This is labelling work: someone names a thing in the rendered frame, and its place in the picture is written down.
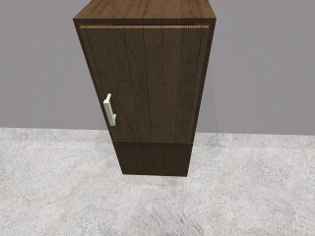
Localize cupboard door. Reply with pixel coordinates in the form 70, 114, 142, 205
80, 26, 209, 143

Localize handle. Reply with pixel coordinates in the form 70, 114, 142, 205
103, 93, 116, 126

